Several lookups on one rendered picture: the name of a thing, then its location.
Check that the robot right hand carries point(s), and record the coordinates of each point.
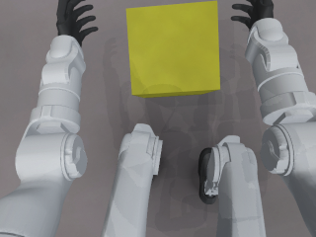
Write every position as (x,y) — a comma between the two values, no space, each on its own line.
(260,9)

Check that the right robot foot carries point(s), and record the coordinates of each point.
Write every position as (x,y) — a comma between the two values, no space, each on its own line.
(202,172)

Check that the robot left upper arm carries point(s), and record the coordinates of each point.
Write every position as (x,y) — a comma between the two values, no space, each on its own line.
(47,165)

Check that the robot left hand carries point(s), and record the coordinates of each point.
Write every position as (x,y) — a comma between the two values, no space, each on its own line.
(66,19)

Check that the robot left shin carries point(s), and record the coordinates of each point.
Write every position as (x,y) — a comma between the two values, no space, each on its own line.
(126,139)

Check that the carton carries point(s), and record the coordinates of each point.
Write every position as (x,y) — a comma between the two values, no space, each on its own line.
(173,49)

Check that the right robot forearm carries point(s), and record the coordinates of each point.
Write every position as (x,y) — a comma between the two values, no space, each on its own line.
(279,79)

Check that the left robot forearm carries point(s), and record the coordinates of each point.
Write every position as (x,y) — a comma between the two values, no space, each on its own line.
(59,90)

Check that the robot right upper arm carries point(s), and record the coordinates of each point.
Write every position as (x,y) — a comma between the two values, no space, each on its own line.
(289,150)

